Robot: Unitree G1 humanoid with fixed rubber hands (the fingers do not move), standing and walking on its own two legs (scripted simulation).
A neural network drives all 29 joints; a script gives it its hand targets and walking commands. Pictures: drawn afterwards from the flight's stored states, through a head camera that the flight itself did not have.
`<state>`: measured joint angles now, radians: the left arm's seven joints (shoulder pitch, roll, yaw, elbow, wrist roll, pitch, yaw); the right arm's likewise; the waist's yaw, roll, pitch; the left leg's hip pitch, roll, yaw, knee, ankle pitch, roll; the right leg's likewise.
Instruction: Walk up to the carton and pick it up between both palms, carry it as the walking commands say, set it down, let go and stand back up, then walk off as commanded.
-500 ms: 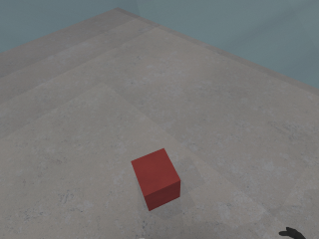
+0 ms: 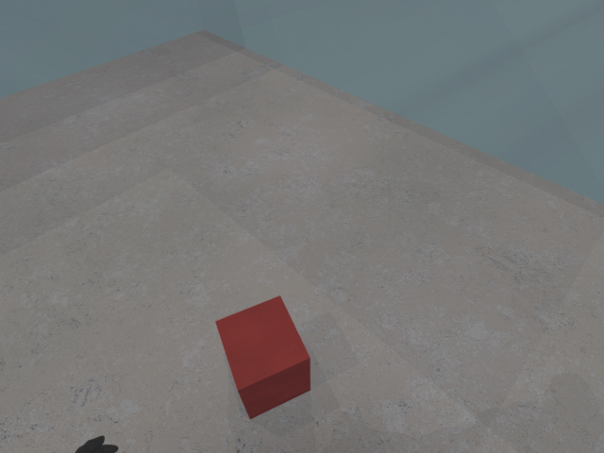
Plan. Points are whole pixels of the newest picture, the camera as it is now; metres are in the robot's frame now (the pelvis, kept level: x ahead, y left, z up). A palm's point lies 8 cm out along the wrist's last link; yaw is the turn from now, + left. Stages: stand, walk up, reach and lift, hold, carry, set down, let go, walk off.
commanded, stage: walk up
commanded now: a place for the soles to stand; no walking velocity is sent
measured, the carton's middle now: (265, 357) +0.51 +0.16 -0.60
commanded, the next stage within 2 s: none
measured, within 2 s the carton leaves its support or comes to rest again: neither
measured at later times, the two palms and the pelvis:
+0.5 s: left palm out of the picture +0.14 +0.28 -0.07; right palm out of the picture +0.13 -0.39 -0.06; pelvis +0.04 -0.05 +0.00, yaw +3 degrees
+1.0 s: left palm out of the picture +0.11 +0.28 -0.10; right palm out of the picture +0.14 -0.38 -0.06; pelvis +0.04 -0.05 -0.01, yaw +6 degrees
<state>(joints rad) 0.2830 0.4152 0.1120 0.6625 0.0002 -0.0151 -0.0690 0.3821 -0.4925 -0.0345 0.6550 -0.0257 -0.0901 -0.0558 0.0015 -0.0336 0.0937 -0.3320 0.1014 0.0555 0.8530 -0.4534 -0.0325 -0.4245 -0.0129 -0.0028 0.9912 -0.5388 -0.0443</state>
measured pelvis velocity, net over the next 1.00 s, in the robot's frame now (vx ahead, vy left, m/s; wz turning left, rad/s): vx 0.04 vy -0.05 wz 0.11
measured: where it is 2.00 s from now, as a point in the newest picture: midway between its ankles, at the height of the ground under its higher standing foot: outside the picture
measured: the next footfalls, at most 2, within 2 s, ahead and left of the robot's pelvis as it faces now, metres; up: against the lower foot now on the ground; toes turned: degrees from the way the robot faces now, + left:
right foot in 0.02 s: +0.15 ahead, -0.16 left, +0.00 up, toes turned +20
left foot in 0.40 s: +0.15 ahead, +0.10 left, +0.00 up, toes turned +3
